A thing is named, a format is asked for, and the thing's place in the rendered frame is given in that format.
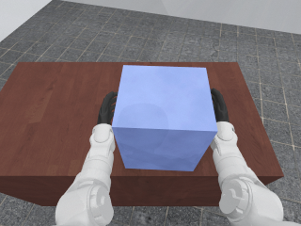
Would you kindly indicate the robot left upper arm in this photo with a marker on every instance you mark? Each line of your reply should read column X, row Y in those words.
column 87, row 206

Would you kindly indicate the carton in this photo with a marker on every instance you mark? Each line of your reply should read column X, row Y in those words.
column 164, row 117

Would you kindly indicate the pedestal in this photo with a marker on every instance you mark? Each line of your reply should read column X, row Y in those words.
column 49, row 109

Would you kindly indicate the robot left forearm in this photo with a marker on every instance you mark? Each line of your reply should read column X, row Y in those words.
column 98, row 164

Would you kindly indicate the robot right forearm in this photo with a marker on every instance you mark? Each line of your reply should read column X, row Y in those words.
column 228, row 160

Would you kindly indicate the robot left hand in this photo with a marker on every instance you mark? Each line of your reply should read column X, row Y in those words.
column 105, row 113

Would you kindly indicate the robot right hand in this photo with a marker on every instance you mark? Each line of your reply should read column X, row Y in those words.
column 220, row 108

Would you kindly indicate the robot right upper arm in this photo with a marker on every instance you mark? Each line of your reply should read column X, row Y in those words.
column 247, row 204

